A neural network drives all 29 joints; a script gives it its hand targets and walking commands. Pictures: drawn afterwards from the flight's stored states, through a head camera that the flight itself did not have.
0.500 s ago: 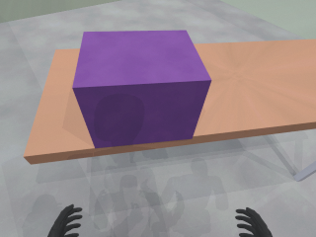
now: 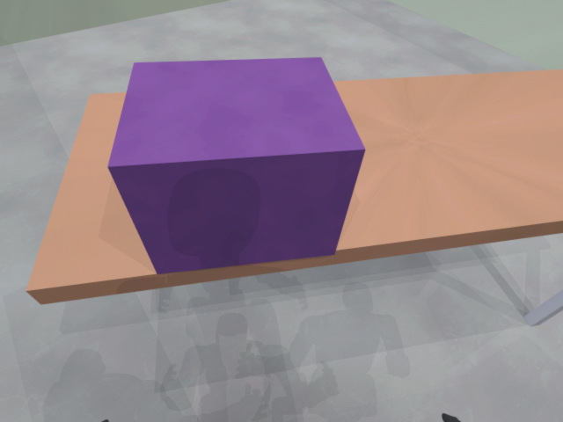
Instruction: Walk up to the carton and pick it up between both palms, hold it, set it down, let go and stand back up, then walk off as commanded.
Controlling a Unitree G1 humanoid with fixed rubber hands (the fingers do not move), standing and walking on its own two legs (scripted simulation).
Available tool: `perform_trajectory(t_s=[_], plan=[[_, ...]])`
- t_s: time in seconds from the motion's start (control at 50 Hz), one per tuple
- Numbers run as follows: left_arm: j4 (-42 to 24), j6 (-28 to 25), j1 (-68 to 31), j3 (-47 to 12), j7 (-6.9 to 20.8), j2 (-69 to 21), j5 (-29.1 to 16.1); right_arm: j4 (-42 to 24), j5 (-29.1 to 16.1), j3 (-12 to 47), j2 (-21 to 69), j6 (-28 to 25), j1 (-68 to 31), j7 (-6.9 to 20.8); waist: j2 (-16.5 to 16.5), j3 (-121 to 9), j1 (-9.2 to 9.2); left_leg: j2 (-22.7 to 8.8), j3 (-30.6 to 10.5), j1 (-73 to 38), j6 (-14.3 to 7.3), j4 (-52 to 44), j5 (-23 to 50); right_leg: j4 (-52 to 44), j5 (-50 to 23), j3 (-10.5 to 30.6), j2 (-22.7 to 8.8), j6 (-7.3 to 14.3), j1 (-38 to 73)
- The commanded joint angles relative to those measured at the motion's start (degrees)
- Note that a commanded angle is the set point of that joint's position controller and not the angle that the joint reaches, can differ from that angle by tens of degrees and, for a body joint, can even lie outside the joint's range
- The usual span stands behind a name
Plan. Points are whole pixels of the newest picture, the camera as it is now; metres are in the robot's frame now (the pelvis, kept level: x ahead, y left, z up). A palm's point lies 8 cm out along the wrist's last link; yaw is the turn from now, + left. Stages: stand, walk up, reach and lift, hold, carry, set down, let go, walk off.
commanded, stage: stand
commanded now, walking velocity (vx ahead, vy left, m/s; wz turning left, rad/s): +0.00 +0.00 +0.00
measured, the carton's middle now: (240, 164) +0.47 +0.08 +0.11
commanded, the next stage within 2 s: walk off in 1.70 s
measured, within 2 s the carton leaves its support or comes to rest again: neither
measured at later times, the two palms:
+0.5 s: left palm out of the picture +0.06 +0.28 -0.12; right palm out of the picture +0.08 -0.26 -0.11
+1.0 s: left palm out of the picture +0.02 +0.28 -0.13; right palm out of the picture +0.04 -0.26 -0.11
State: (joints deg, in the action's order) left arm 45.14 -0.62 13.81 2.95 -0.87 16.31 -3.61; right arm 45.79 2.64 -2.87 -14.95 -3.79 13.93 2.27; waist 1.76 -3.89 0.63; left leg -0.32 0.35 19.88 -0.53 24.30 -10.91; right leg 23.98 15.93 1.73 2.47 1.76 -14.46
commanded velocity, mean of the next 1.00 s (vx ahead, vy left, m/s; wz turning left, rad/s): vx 0.00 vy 0.00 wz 0.00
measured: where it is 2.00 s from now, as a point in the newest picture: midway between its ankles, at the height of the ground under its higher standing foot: outside the picture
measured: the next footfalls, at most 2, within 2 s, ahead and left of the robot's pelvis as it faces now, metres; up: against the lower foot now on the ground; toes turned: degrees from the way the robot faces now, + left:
none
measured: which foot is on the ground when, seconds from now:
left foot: down 0.00-1.00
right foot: down 0.00-1.00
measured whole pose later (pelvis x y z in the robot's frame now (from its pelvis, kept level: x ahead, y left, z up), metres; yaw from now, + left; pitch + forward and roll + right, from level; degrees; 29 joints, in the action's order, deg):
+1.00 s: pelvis -0.03 +0.01 +0.00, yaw +0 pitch +4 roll +0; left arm 56.3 -2.3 13.8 3.0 -0.9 16.3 -3.6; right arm 52.3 2.5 -2.9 -15.0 -3.0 13.9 1.2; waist 0.7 -3.9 0.5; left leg -0.3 0.4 19.7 -0.4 24.3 -8.5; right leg 24.4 13.8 1.7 2.5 1.5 -14.5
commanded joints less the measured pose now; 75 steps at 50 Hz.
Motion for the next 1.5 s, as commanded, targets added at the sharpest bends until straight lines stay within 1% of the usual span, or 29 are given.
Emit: perform_trajectory(t_s=[0.0,0.04,0.1,0.12,0.2,0.34,0.36,0.38,0.5,0.52,0.6,0.62,0.64,0.72,0.78,0.8,0.88,0.92,1.0,1.04,1.08,1.16,1.18,1.2,1.22,1.34,1.42,1.46,1.48], plan=[[-2.38,-2.35,-1.27,3.73,0.97,13.61,7.67,-1.88,0.52,-3.24,-15.02,-1.10,-0.32,-2.07,-3.04,-7.32,0.31,-6.36,-4.17,-12.77,-2.05,2.66,16.82,0.71,-16.51,5.48,-7.57,0.78,5.60],[-0.48,-2.60,-0.59,3.23,1.00,13.10,7.34,-1.68,0.00,-3.02,-13.95,-0.72,0.50,-2.27,-2.07,-6.88,-0.23,-6.34,-3.80,-12.85,-1.80,2.31,18.43,0.93,-19.03,5.80,-7.78,0.72,5.91],[1.15,-2.36,-1.10,3.08,0.54,13.44,7.15,-0.84,-0.06,-3.03,-14.47,-0.67,0.35,-2.35,-1.64,-8.31,0.47,-6.65,-4.02,-13.26,-1.81,2.55,20.19,1.30,-20.78,5.54,-7.93,0.72,7.29],[1.56,-2.53,-0.97,2.87,0.52,12.75,6.89,-0.46,0.01,-2.76,-13.74,-0.56,0.46,-2.52,-2.98,-7.45,0.14,-6.52,-4.09,-13.19,-1.72,2.40,20.92,1.16,-21.40,5.99,-8.02,0.85,7.14],[2.90,-2.58,-0.97,2.87,0.46,13.43,7.10,-0.28,-0.17,-3.26,-14.59,-0.49,0.11,-2.72,-1.98,-8.11,0.30,-6.72,-3.95,-14.16,-2.05,1.73,20.40,1.20,-21.47,5.49,-7.81,0.90,7.15],[4.77,-2.89,-0.27,2.75,0.42,13.56,6.86,0.79,-0.61,-3.32,-14.57,-0.47,1.23,-2.89,-3.89,-7.61,-0.26,-7.23,-4.55,-15.01,-2.52,1.98,19.96,0.64,-19.17,5.45,-7.70,1.17,5.93],[4.53,-2.93,-1.44,2.63,0.37,13.60,6.98,0.44,-0.81,-3.38,-14.27,-0.36,0.39,-2.98,-2.22,-6.16,-0.43,-7.15,-4.33,-14.31,-2.27,1.44,18.73,0.06,-18.76,5.54,-7.73,1.05,5.53],[4.37,-2.78,-1.40,2.71,0.45,13.68,6.89,0.68,-0.83,-3.40,-14.31,-0.37,0.39,-2.82,-3.42,-7.58,-0.47,-7.37,-4.58,-15.01,-2.22,1.61,18.80,0.24,-17.87,5.65,-7.70,1.28,5.56],[5.39,-3.14,-2.24,2.48,0.29,13.11,6.65,1.28,-0.62,-3.11,-13.23,-0.51,0.78,-2.88,-2.15,-8.16,-0.38,-6.84,-3.89,-14.68,-1.96,1.65,20.38,0.41,-21.19,5.63,-7.93,1.10,7.52],[5.15,-3.20,-1.42,2.74,0.25,13.34,6.64,1.35,-0.75,-3.40,-13.87,-0.44,1.36,-2.86,-3.34,-8.12,-0.67,-7.07,-4.46,-15.40,-1.95,1.65,20.84,0.59,-21.17,5.48,-7.69,1.24,6.76],[5.83,-3.05,-1.26,2.72,0.18,13.83,6.58,2.06,-0.99,-3.10,-14.03,-0.41,0.60,-2.93,-1.75,-7.93,-0.38,-7.14,-4.42,-15.07,-1.94,1.49,20.51,0.41,-20.16,5.19,-7.62,1.05,6.79],[5.83,-3.14,-0.68,2.60,0.28,13.79,6.57,2.10,-0.86,-3.09,-14.29,-0.48,0.65,-3.01,-3.50,-6.95,-0.30,-7.06,-4.71,-14.95,-2.07,1.43,20.21,0.17,-20.25,5.94,-7.86,1.27,6.25],[6.14,-3.00,-0.74,2.55,0.23,12.97,6.54,2.08,-0.82,-3.14,-13.52,-0.55,0.99,-3.03,-2.24,-7.21,-0.49,-7.26,-4.75,-14.52,-1.98,1.32,18.64,-0.19,-18.92,5.72,-8.03,1.45,6.40],[6.68,-2.80,0.17,2.32,0.19,13.40,6.37,2.69,-0.89,-3.21,-13.92,-0.45,0.46,-2.83,-2.65,-7.72,-0.34,-6.94,-4.89,-14.56,-1.94,1.33,16.71,-0.46,-17.96,6.12,-8.12,1.49,7.05],[6.63,-3.03,-0.99,2.35,0.21,13.53,6.39,3.39,-0.95,-3.17,-14.14,-0.43,1.76,-2.98,-4.57,-7.46,-1.16,-7.25,-4.96,-14.37,-1.84,0.80,16.74,-0.49,-16.76,6.51,-8.20,1.73,6.15],[7.11,-3.04,-1.01,2.03,0.23,13.16,6.37,3.53,-1.00,-3.14,-13.46,-0.46,0.65,-2.97,-2.22,-6.09,-0.57,-7.13,-5.49,-14.17,-1.82,0.29,15.41,-1.18,-15.12,5.96,-7.65,1.31,5.57],[7.92,-2.93,-0.36,2.14,0.21,13.13,6.10,4.26,-0.79,-3.23,-14.67,-0.32,0.53,-2.91,-4.44,-4.53,-0.04,-7.18,-6.06,-12.54,-1.82,-0.99,11.08,-1.87,-11.34,6.66,-7.81,1.68,5.75],[7.94,-2.90,-1.06,2.11,0.31,13.55,6.30,4.45,-0.75,-2.90,-14.48,-0.21,0.04,-2.82,-3.09,-4.28,-0.52,-7.56,-5.85,-12.65,-1.66,-1.48,10.07,-2.18,-9.57,6.66,-7.79,1.64,4.31],[8.16,-2.88,-1.69,2.04,0.41,13.79,6.67,5.47,-1.07,-2.79,-13.42,-0.38,0.75,-2.66,-3.52,-4.12,-1.38,-7.19,-6.35,-12.70,-1.33,-2.41,7.86,-3.17,-8.48,6.99,-7.87,1.90,3.91],[8.47,-2.89,-0.17,2.32,0.36,13.81,6.14,5.92,-0.91,-3.12,-14.40,-0.20,0.10,-2.60,-5.35,-3.96,-0.54,-7.60,-7.41,-12.35,-1.52,-3.50,6.10,-1.84,-6.91,6.45,-6.98,1.70,3.59],[9.03,-2.66,0.37,2.03,0.41,12.78,6.36,6.34,-0.95,-3.04,-14.64,-0.39,0.46,-2.67,-4.52,-3.39,-0.60,-8.01,-8.46,-12.22,-1.54,-4.65,2.42,-2.50,-3.98,6.11,-6.59,1.61,3.46],[9.75,-3.02,-0.14,2.01,0.42,13.41,6.51,6.84,-1.00,-2.86,-14.48,-0.36,0.01,-2.40,-4.73,-2.12,-0.92,-7.71,-7.66,-11.76,-1.53,-4.35,3.93,-3.15,-6.01,6.63,-7.35,1.75,2.77],[10.01,-2.91,0.96,1.94,0.57,12.86,6.23,7.27,-0.93,-3.12,-15.06,-0.40,1.02,-2.47,-3.00,-2.76,-0.41,-7.77,-8.04,-12.03,-1.49,-4.79,2.93,-2.76,-4.91,6.34,-7.07,1.59,3.55],[10.31,-2.93,-0.24,2.21,0.47,13.95,6.54,7.34,-1.08,-3.14,-14.97,-0.32,1.16,-2.45,-4.80,-1.29,-0.96,-7.40,-7.06,-11.87,-1.33,-4.42,3.74,-3.79,-5.27,6.93,-7.56,1.71,1.94],[10.62,-2.97,-0.30,1.90,0.47,13.25,6.41,7.40,-1.02,-3.06,-14.80,-0.33,0.17,-2.38,-3.65,-2.15,-0.72,-7.54,-7.19,-12.56,-1.25,-4.57,3.69,-3.68,-4.43,6.82,-7.23,1.46,1.94],[11.40,-2.71,0.35,1.95,0.66,13.40,6.13,8.24,-1.07,-2.61,-14.51,-0.16,0.43,-2.25,-5.14,-0.34,-0.56,-7.74,-8.13,-10.01,-1.17,-6.25,-2.60,-3.72,-0.46,6.70,-7.10,1.69,1.27],[12.20,-2.62,0.51,1.83,0.84,13.08,6.29,8.35,-1.07,-2.93,-15.53,-0.11,-0.83,-2.33,-4.13,-0.26,0.13,-8.49,-9.50,-9.97,-1.23,-7.85,-6.72,-3.72,0.97,6.20,-6.35,1.48,0.63],[12.92,-2.63,1.02,1.96,0.61,13.57,6.06,8.59,-1.23,-2.89,-15.26,-0.27,-0.41,-2.16,-5.73,1.43,-0.73,-8.37,-9.97,-9.07,-0.92,-9.39,-9.77,-3.48,1.14,6.47,-6.23,1.55,0.29],[12.75,-2.58,1.18,1.92,0.70,13.32,6.09,8.69,-1.14,-2.97,-15.67,-0.25,-1.01,-2.45,-3.95,1.09,-0.22,-8.86,-10.59,-9.74,-1.29,-9.51,-10.00,-3.16,1.51,6.32,-6.22,1.91,-0.34]])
